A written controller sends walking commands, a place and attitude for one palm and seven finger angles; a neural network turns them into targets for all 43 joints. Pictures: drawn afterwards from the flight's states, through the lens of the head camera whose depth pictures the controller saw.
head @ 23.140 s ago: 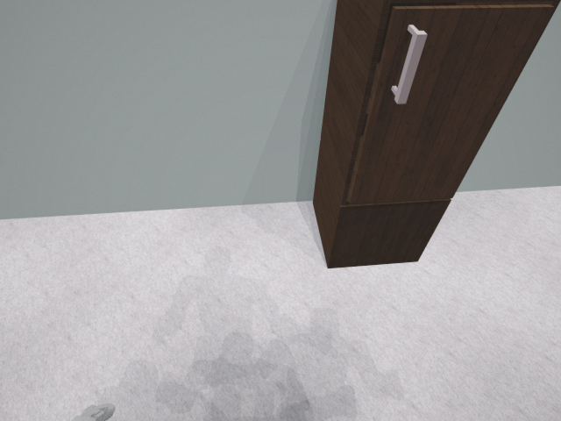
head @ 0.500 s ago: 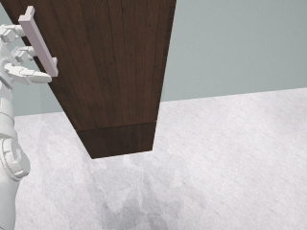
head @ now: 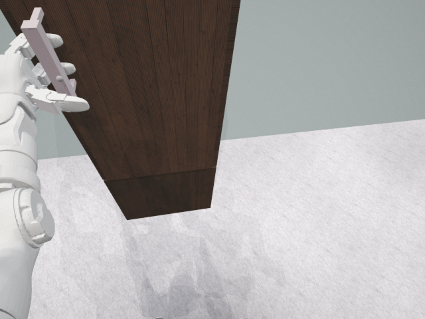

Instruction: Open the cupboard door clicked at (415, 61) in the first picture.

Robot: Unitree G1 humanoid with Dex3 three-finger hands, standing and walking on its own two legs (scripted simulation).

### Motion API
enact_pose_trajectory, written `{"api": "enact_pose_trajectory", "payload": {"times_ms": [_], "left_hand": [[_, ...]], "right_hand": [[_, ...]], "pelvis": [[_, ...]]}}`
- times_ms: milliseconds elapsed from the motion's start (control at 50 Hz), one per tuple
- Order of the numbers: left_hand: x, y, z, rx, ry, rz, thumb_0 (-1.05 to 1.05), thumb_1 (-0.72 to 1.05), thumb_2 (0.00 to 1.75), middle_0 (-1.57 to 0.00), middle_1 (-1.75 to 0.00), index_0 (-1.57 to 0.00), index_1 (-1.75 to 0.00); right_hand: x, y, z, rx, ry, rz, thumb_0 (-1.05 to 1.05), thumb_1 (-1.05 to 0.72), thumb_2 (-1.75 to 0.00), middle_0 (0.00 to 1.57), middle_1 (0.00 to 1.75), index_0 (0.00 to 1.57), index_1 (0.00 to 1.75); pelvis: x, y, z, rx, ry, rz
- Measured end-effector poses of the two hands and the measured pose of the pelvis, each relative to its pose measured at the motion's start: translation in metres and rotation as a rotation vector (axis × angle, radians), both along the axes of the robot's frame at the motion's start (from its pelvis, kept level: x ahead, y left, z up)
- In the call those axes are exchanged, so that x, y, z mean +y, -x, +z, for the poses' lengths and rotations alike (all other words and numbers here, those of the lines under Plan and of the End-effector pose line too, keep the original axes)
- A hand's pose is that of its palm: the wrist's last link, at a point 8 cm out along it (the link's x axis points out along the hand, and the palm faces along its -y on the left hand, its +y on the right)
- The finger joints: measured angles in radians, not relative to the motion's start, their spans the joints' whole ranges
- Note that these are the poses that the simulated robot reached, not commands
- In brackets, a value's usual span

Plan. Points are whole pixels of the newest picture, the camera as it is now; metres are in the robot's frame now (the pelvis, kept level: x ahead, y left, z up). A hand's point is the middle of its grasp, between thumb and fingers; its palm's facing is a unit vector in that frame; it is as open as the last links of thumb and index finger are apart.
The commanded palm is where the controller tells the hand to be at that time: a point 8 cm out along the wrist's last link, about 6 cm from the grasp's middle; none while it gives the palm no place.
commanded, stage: slide the fingers in behind the handle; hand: left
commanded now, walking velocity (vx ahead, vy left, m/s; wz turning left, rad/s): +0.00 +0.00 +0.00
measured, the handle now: (55, 60) +0.55 +0.24 +0.16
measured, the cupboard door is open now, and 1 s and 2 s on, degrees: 0 0 13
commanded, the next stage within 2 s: close the thumb around the handle in 0.66 s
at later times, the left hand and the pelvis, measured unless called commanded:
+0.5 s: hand (67, 79) +0.50 +0.21 +0.16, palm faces +0.08 -1.00 +0.01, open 14.0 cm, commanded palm +0.48 +0.26 +0.16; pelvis +0.00 +0.00 +0.00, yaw +0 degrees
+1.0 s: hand (67, 78) +0.51 +0.21 +0.16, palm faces +0.08 -1.00 +0.02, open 12.4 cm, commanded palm +0.48 +0.26 +0.16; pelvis +0.00 +0.00 +0.00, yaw +0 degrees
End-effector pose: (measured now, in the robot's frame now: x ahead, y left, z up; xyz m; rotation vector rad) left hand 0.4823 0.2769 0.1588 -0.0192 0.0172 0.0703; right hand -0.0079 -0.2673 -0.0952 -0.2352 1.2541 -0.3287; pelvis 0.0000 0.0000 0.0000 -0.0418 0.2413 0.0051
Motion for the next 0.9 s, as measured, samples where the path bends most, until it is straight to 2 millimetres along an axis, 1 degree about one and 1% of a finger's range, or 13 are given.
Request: {"api": "enact_pose_trajectory", "payload": {"times_ms": [140, 220, 360, 480, 600, 720, 800, 900], "left_hand": [[-0.006, 0.001, 0.006, -0.034, -0.013, -0.004, -0.01, -0.50, 0.30, -0.29, -1.20, -0.30, -1.20], [-0.014, 0.002, 0.004, -0.012, -0.007, -0.016, -0.01, -0.50, 0.30, -0.29, -1.20, -0.30, -1.20], [-0.015, 0.002, 0.003, -0.008, -0.005, 0.015, -0.01, -0.50, 0.30, -0.28, -1.20, -0.30, -1.20], [-0.014, 0.005, 0.003, -0.019, -0.009, 0.012, -0.01, -0.50, 0.30, -0.29, -1.20, -0.30, -1.20], [-0.012, 0.005, -0.001, 0.002, -0.006, 0.010, -0.01, -0.50, 0.30, -0.29, -1.20, -0.30, -1.20], [-0.010, 0.004, 0.003, -0.022, -0.005, 0.014, -0.01, -0.50, 0.30, -0.29, -1.20, -0.30, -1.20], [-0.011, 0.003, 0.002, -0.009, -0.013, 0.001, -0.01, -0.50, 0.30, -0.29, -1.20, -0.30, -1.20], [-0.014, 0.002, 0.002, -0.012, -0.005, 0.003, -0.01, -0.42, 0.33, -0.30, -1.21, -0.31, -1.21]], "right_hand": [[0.004, 0.001, -0.003, 0.009, -0.022, -0.008, 0.01, -0.90, -0.90, 0.20, 0.30, 0.21, 0.30], [0.006, -0.003, -0.005, 0.005, -0.033, -0.001, 0.01, -0.90, -0.90, 0.20, 0.30, 0.21, 0.30], [0.007, -0.012, -0.006, -0.024, -0.039, 0.014, 0.01, -0.90, -0.90, 0.20, 0.30, 0.21, 0.30], [0.005, -0.014, -0.004, -0.038, -0.031, 0.015, 0.01, -0.90, -0.90, 0.20, 0.30, 0.21, 0.30], [0.001, -0.011, -0.003, -0.029, -0.018, 0.017, 0.01, -0.90, -0.90, 0.20, 0.30, 0.21, 0.30], [0.000, -0.004, -0.002, -0.015, -0.010, 0.010, 0.01, -0.91, -0.90, 0.20, 0.30, 0.21, 0.30], [0.001, 0.001, -0.002, -0.003, -0.010, 0.006, 0.01, -0.91, -0.90, 0.20, 0.30, 0.21, 0.30], [0.004, 0.005, -0.004, 0.008, -0.017, 0.004, 0.01, -0.91, -0.90, 0.20, 0.30, 0.21, 0.30]], "pelvis": [[0.001, -0.004, 0.001, -0.007, -0.001, -0.003], [0.001, -0.005, 0.001, -0.014, -0.001, 0.002], [0.001, -0.003, 0.001, -0.017, -0.004, 0.002], [0.000, -0.003, 0.001, -0.019, -0.005, -0.001], [-0.001, 0.000, 0.001, -0.020, -0.003, 0.005], [0.000, 0.001, 0.000, -0.015, -0.002, 0.003], [0.001, 0.001, 0.000, -0.014, -0.001, 0.006], [0.002, 0.001, 0.000, -0.012, -0.001, 0.003]]}}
